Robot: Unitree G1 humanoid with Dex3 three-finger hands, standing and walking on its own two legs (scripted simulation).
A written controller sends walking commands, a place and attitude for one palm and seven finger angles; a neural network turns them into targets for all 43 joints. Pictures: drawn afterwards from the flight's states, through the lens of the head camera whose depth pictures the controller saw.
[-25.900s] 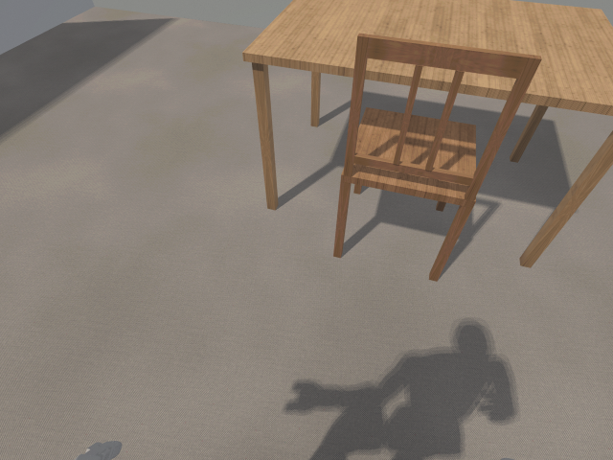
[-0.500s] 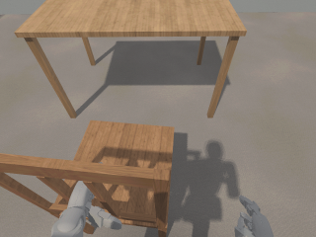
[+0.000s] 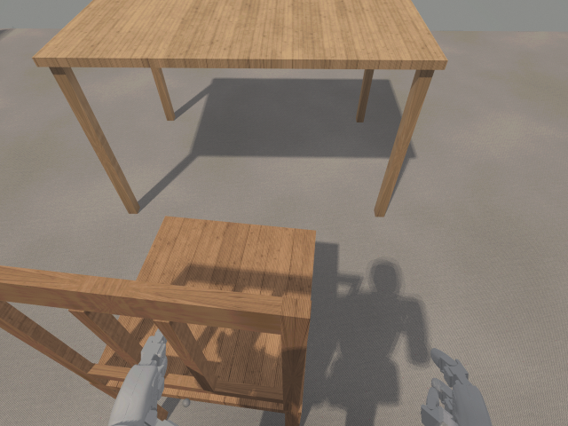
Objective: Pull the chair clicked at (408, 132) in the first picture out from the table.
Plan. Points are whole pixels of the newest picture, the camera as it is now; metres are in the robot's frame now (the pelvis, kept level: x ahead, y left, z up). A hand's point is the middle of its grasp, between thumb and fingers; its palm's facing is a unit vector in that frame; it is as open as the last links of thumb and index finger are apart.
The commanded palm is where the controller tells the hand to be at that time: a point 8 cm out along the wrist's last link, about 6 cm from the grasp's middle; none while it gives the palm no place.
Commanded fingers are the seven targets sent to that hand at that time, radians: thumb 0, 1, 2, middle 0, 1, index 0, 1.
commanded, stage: draw the fingers out of the gap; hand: left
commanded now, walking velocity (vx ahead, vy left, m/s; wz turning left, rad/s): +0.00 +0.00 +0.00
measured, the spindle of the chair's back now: (128, 348) +0.25 +0.24 -0.04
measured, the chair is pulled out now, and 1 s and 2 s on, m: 0.66 0.65 0.65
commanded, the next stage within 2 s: draw the hand back to the body in 0.40 s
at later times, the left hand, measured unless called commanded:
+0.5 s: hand out of the picture +0.11 +0.14 -0.02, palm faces -0.01 -0.99 -0.12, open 17.5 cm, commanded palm +0.08 +0.19 +0.00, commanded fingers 0.00 -0.55 0.20 0.00 0.00 0.00 0.00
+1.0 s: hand out of the picture +0.13 +0.17 +0.07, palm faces -0.01 -1.00 -0.08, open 17.3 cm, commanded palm +0.09 +0.24 +0.10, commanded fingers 0.00 -0.37 0.29 -0.03 -0.04 -0.03 -0.04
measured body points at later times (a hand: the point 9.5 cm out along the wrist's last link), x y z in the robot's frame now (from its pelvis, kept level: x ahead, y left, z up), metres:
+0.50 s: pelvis +0.00 +0.00 -0.01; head +0.02 +0.00 +0.44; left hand +0.11 +0.20 -0.01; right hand +0.18 -0.23 -0.07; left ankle +0.00 +0.13 -0.68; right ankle -0.02 -0.13 -0.68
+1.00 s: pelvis -0.02 +0.00 -0.02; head +0.00 +0.00 +0.43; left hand +0.12 +0.22 +0.08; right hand +0.17 -0.21 -0.09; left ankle +0.00 +0.13 -0.68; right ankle -0.02 -0.13 -0.68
